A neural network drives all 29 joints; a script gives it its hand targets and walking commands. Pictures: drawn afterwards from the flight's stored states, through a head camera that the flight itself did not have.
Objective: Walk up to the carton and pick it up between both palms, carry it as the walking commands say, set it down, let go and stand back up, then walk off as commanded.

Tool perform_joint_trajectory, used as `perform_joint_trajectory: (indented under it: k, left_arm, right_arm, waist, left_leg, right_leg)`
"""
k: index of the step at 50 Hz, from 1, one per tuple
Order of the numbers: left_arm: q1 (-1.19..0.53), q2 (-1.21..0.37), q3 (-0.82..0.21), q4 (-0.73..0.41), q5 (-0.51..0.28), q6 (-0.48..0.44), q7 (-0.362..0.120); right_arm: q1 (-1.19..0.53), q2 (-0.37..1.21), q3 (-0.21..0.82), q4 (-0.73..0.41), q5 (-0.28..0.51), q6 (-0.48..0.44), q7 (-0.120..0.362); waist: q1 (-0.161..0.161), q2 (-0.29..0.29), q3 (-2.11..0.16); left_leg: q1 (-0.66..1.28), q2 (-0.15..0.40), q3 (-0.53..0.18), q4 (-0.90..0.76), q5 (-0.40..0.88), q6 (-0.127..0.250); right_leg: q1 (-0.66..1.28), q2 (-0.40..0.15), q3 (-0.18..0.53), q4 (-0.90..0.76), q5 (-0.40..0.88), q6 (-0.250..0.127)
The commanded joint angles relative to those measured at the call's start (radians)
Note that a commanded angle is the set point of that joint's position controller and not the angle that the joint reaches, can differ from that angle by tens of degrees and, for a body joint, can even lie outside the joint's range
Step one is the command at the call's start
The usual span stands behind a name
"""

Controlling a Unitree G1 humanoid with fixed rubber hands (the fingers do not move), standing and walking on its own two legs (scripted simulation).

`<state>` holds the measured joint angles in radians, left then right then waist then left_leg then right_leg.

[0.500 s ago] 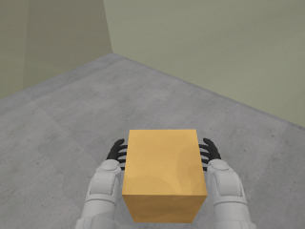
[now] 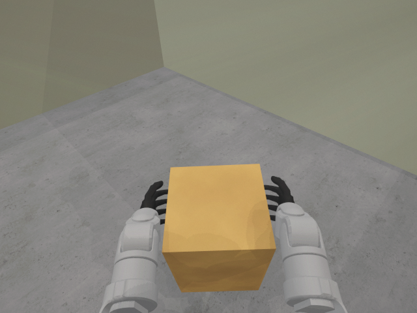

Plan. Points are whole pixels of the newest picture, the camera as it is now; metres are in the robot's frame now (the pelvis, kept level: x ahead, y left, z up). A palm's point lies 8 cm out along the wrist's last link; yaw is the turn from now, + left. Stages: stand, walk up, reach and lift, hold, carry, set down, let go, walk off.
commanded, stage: set down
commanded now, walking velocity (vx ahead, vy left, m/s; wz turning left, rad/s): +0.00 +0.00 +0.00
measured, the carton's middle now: (217, 233) +0.31 -0.03 -0.02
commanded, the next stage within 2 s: none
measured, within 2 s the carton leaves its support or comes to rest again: neither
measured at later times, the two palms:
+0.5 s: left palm (156, 226) +0.33 +0.10 -0.01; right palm (280, 229) +0.29 -0.17 -0.01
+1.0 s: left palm (167, 239) +0.35 +0.09 -0.10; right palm (275, 243) +0.31 -0.18 -0.11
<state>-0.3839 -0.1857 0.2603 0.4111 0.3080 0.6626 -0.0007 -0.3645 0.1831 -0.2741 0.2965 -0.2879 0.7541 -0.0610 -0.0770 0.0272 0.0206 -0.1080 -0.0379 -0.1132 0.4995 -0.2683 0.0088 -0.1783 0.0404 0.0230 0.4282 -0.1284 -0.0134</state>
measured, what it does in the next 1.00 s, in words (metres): lowers itself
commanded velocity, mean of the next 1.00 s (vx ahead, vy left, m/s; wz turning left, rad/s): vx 0.00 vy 0.00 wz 0.00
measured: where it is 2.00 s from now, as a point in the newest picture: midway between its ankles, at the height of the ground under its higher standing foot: outside the picture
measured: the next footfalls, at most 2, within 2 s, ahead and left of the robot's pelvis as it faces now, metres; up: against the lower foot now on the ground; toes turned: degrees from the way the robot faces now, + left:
none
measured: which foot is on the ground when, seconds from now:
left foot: down 0.00-1.00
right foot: down 0.00-1.00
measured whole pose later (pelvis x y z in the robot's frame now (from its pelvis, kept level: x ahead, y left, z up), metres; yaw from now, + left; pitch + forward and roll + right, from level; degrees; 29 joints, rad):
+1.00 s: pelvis -0.01 +0.01 -0.05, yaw -1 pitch +18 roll +1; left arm -0.53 -0.16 0.33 0.69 0.28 0.17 0.06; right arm -0.45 0.18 -0.41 0.51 -0.29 0.24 -0.05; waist -0.09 0.04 -0.01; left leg -0.82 -0.09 -0.08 0.90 -0.38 0.01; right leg -0.91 0.04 0.08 0.85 -0.24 0.01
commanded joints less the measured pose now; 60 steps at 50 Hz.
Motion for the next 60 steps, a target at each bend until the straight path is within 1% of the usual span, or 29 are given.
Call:
perform_joint_trajectory:
  k: [1, 2, 4, 7, 9, 11, 14, 17, 24, 32, 39, 44, 48, 52, 55, 60]
  left_arm:
    - [-0.612, -0.984, -0.55, 0.008, -0.292, -0.044, -0.272]
    - [-0.614, -0.983, -0.548, 0.005, -0.294, -0.048, -0.271]
    - [-0.59, -0.965, -0.512, 0.024, -0.275, -0.056, -0.262]
    - [-0.559, -0.942, -0.45, 0.075, -0.23, -0.073, -0.245]
    - [-0.558, -0.952, -0.429, 0.096, -0.216, -0.089, -0.236]
    - [-0.567, -0.962, -0.421, 0.114, -0.209, -0.108, -0.23]
    - [-0.582, -0.971, -0.417, 0.143, -0.201, -0.141, -0.222]
    - [-0.581, -0.975, -0.409, 0.168, -0.189, -0.178, -0.21]
    - [-0.546, -0.97, -0.381, 0.228, -0.139, -0.279, -0.175]
    - [-0.545, -0.948, -0.391, 0.26, -0.098, -0.402, -0.144]
    - [-0.576, -0.928, -0.408, 0.284, -0.08, -0.482, -0.13]
    - [-0.61, -0.918, -0.426, 0.3, -0.088, -0.52, -0.13]
    - [-0.628, -0.913, -0.434, 0.311, -0.099, -0.535, -0.131]
    - [-0.647, -0.897, -0.427, 0.32, -0.108, -0.544, -0.135]
    - [-0.665, -0.881, -0.417, 0.326, -0.112, -0.549, -0.137]
    - [-0.706, -0.854, -0.398, 0.339, -0.122, -0.555, -0.14]
  right_arm:
    - [-0.494, 1.11, 0.55, 0.037, 0.274, -0.025, 0.224]
    - [-0.484, 1.107, 0.544, 0.035, 0.278, -0.025, 0.225]
    - [-0.471, 1.091, 0.526, 0.046, 0.279, -0.027, 0.228]
    - [-0.47, 1.06, 0.492, 0.09, 0.264, -0.042, 0.241]
    - [-0.484, 1.042, 0.472, 0.109, 0.252, -0.061, 0.248]
    - [-0.492, 1.027, 0.451, 0.127, 0.235, -0.086, 0.25]
    - [-0.493, 1.002, 0.422, 0.152, 0.209, -0.126, 0.246]
    - [-0.488, 0.978, 0.405, 0.174, 0.188, -0.168, 0.243]
    - [-0.5, 0.923, 0.386, 0.201, 0.147, -0.278, 0.242]
    - [-0.506, 0.887, 0.384, 0.226, 0.101, -0.407, 0.243]
    - [-0.537, 0.875, 0.399, 0.249, 0.089, -0.498, 0.235]
    - [-0.56, 0.88, 0.415, 0.257, 0.09, -0.539, 0.215]
    - [-0.581, 0.887, 0.434, 0.258, 0.098, -0.557, 0.199]
    - [-0.606, 0.898, 0.453, 0.262, 0.11, -0.567, 0.182]
    - [-0.625, 0.906, 0.462, 0.268, 0.118, -0.572, 0.17]
    - [-0.661, 0.911, 0.461, 0.282, 0.124, -0.58, 0.149]
  waist:
    - [-0.072, -0.058, -0.295]
    - [-0.069, -0.054, -0.293]
    - [-0.047, -0.047, -0.275]
    - [-0.01, -0.037, -0.229]
    - [-0.003, -0.033, -0.217]
    - [-0.011, -0.03, -0.219]
    - [-0.032, -0.026, -0.233]
    - [-0.042, -0.022, -0.253]
    - [-0.038, -0.014, -0.316]
    - [-0.037, -0.012, -0.419]
    - [-0.023, -0.005, -0.52]
    - [-0.026, -0.013, -0.599]
    - [-0.025, -0.018, -0.665]
    - [-0.016, -0.028, -0.711]
    - [-0.007, -0.033, -0.736]
    - [-0.002, -0.034, -0.765]
  left_leg:
    - [-0.187, -0.018, -0.041, -0.121, -0.001, 0.067]
    - [-0.201, -0.016, -0.044, -0.123, 0.003, 0.067]
    - [-0.24, -0.011, -0.049, -0.132, 0.003, 0.072]
    - [-0.277, -0.003, -0.047, -0.146, -0.032, 0.077]
    - [-0.277, -0.001, -0.045, -0.145, -0.048, 0.077]
    - [-0.271, -0.001, -0.046, -0.14, -0.051, 0.075]
    - [-0.267, -0.006, -0.045, -0.128, -0.037, 0.071]
    - [-0.278, -0.012, -0.044, -0.112, -0.001, 0.065]
    - [-0.316, -0.026, -0.038, -0.056, 0.088, 0.052]
    - [-0.386, -0.044, -0.033, 0.034, 0.136, 0.039]
    - [-0.489, -0.07, -0.02, 0.134, 0.107, 0.029]
    - [-0.587, -0.089, -0.003, 0.214, 0.074, 0.021]
    - [-0.667, -0.102, 0.009, 0.275, 0.054, 0.017]
    - [-0.75, -0.115, 0.019, 0.331, 0.022, 0.016]
    - [-0.814, -0.123, 0.027, 0.372, -0.006, 0.015]
    - [-0.916, -0.133, 0.04, 0.441, -0.062, 0.015]
  right_leg:
    - [0.351, -0.01, 0.099, -0.054, 0.0, 0.03]
    - [0.358, -0.01, 0.096, -0.048, 0.024, 0.03]
    - [0.373, -0.009, 0.087, -0.032, 0.062, 0.032]
    - [0.357, -0.006, 0.081, -0.017, 0.048, 0.03]
    - [0.335, -0.002, 0.077, -0.006, 0.034, 0.026]
    - [0.311, 0.002, 0.074, 0.005, 0.034, 0.022]
    - [0.28, 0.007, 0.07, 0.022, 0.056, 0.016]
    - [0.253, 0.012, 0.064, 0.044, 0.092, 0.012]
    - [0.162, 0.031, 0.051, 0.108, 0.141, 0.006]
    - [0.017, 0.051, 0.046, 0.198, 0.169, 0.003]
    - [-0.103, 0.063, 0.041, 0.29, 0.159, 0.004]
    - [-0.167, 0.066, 0.04, 0.355, 0.151, 0.011]
    - [-0.208, 0.068, 0.043, 0.406, 0.143, 0.017]
    - [-0.245, 0.069, 0.05, 0.448, 0.122, 0.025]
    - [-0.278, 0.07, 0.056, 0.476, 0.098, 0.03]
    - [-0.337, 0.075, 0.065, 0.523, 0.038, 0.037]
